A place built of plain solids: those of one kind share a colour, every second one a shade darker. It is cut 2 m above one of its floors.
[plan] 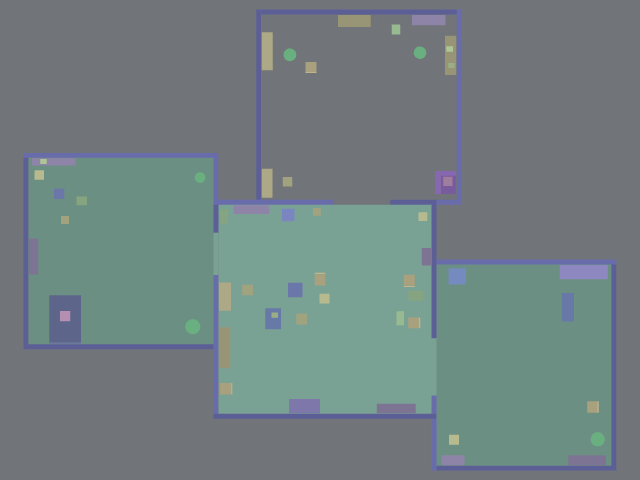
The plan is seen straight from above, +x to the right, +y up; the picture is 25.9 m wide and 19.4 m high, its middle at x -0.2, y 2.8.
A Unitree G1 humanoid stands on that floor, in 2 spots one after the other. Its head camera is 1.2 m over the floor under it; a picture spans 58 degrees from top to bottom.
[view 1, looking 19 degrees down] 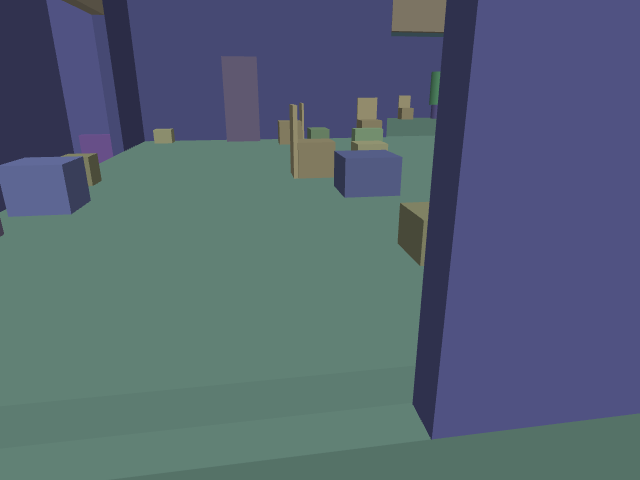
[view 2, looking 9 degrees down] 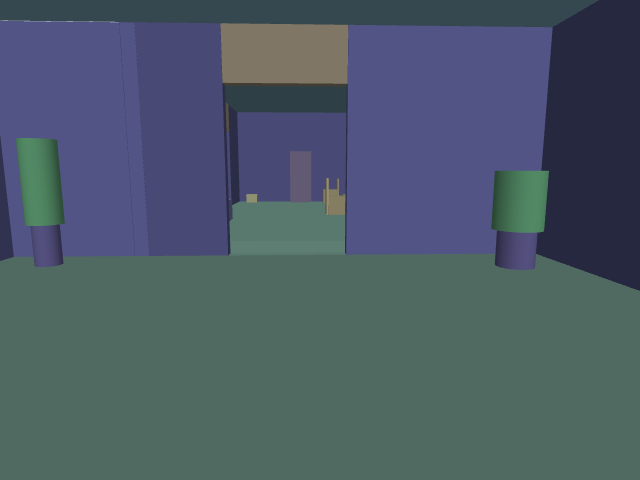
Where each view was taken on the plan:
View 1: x -5.68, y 1.99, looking -9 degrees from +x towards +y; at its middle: floor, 3.15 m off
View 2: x -10.70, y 1.99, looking -2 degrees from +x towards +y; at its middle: floor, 6.55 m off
